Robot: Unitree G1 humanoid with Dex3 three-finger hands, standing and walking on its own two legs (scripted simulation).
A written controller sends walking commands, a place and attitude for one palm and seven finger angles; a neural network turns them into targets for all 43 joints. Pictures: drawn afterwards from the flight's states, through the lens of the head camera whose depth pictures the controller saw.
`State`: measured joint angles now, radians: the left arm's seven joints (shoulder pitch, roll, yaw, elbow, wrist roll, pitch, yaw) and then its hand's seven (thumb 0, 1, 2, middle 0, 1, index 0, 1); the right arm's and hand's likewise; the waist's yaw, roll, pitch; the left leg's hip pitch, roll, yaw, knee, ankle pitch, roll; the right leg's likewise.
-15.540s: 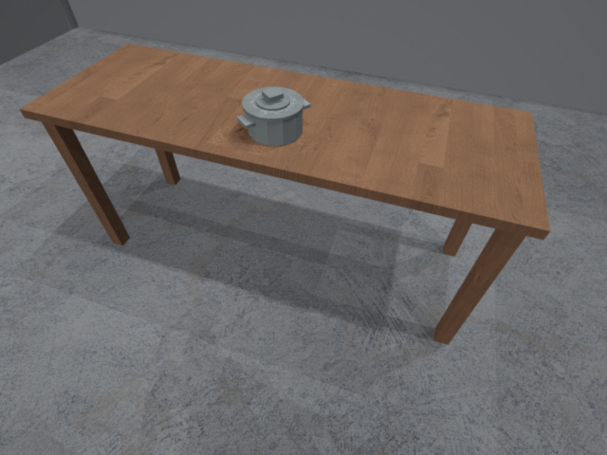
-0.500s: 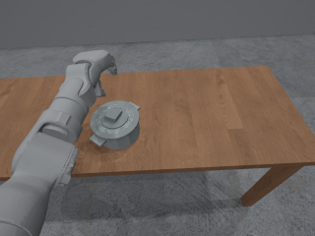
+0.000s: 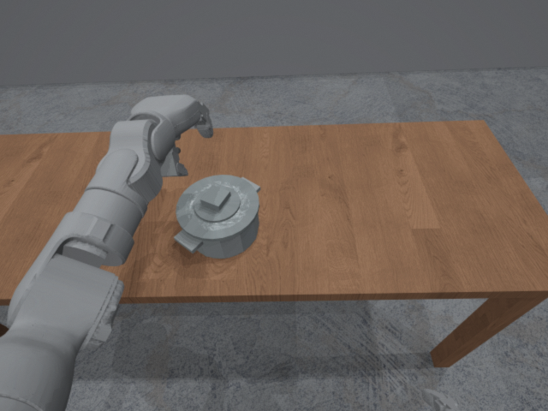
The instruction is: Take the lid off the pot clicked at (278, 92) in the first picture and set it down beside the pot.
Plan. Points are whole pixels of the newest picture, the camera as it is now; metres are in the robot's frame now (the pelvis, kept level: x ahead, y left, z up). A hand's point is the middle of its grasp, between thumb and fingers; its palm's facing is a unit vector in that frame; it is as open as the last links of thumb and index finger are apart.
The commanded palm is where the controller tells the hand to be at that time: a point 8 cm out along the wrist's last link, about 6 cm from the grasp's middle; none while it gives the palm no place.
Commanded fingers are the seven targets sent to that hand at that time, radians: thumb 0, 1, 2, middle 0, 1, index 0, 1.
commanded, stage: draw the hand back to the body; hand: left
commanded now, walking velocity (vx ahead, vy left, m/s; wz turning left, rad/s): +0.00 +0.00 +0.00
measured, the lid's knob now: (215, 197) +0.50 +0.11 -0.01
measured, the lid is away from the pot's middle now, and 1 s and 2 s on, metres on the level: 0.00 0.00 0.00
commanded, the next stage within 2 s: come to a stop and stand still in 1.94 s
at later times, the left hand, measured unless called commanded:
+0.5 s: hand (180, 153) +0.39 +0.11 +0.20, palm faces +0.06 -0.97 -0.22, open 9.9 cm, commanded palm +0.35 +0.17 +0.20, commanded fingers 0.00 0.18 0.99 -0.52 -0.41 -0.51 -0.41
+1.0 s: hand (147, 210) +0.31 +0.14 +0.19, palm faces +0.24 -0.94 -0.23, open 8.3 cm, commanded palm +0.27 +0.19 +0.19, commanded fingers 0.00 0.80 0.91 -0.24 -0.32 -0.24 -0.31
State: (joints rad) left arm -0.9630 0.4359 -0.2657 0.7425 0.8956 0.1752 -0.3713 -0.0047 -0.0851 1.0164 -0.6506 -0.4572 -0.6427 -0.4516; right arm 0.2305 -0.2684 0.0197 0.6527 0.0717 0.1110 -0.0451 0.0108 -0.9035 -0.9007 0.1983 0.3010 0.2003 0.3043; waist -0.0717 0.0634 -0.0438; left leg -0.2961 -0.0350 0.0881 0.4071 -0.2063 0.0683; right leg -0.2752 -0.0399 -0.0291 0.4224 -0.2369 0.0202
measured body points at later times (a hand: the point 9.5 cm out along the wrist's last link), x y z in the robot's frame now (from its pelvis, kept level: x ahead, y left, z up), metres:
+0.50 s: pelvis +0.01 -0.02 +0.00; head +0.02 -0.02 +0.45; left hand +0.38 +0.16 +0.21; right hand +0.16 -0.24 -0.10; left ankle +0.00 +0.08 -0.74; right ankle -0.02 -0.13 -0.74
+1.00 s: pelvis +0.01 -0.05 +0.00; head +0.01 -0.07 +0.45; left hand +0.29 +0.19 +0.20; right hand +0.21 -0.27 -0.08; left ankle +0.00 +0.08 -0.74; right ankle -0.02 -0.13 -0.74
